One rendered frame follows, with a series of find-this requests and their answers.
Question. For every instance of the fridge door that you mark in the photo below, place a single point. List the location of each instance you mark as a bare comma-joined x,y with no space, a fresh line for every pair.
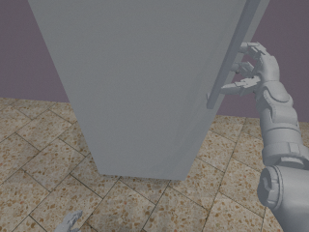
137,74

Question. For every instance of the robot right forearm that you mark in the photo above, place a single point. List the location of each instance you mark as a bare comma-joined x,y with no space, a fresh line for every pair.
283,145

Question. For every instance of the right robot upper arm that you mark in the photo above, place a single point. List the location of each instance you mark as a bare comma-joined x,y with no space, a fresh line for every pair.
285,191

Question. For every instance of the robot left hand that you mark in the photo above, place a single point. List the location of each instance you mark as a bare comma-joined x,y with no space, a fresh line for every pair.
68,222

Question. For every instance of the handle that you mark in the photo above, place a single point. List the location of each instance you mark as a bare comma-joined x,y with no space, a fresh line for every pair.
245,19

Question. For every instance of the robot right hand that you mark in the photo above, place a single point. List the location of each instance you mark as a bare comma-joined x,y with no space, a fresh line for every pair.
265,70

